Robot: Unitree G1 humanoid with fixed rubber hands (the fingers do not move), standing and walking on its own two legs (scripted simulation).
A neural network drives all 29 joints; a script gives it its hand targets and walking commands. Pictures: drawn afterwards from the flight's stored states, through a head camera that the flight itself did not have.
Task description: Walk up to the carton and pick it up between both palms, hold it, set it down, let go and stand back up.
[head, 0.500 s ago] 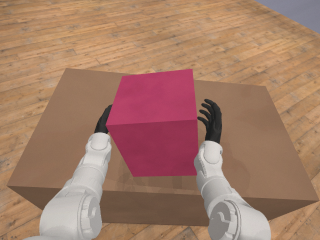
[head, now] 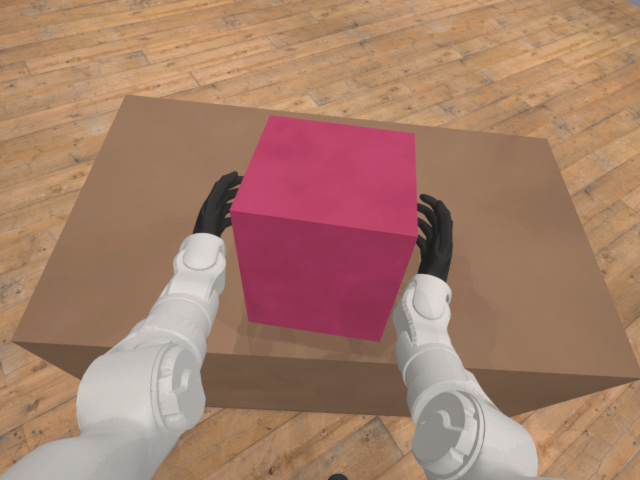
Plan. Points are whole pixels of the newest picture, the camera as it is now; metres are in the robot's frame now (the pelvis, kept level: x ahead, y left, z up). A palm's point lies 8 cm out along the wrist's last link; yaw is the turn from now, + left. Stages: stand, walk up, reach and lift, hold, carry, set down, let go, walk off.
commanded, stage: set down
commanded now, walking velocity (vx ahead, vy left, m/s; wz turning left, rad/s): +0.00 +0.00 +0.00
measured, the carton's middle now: (326, 232) +0.45 -0.05 -0.03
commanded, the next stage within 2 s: none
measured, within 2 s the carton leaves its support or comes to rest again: neither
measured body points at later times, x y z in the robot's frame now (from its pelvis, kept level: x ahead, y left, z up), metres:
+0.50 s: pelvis +0.01 +0.00 -0.01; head +0.13 +0.03 +0.43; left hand +0.46 +0.10 -0.02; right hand +0.38 -0.19 -0.02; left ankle -0.02 +0.11 -0.75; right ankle +0.01 -0.13 -0.75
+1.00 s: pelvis -0.01 +0.01 -0.02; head +0.14 +0.05 +0.41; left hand +0.48 +0.10 -0.02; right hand +0.38 -0.19 -0.02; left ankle -0.02 +0.11 -0.75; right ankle +0.01 -0.13 -0.75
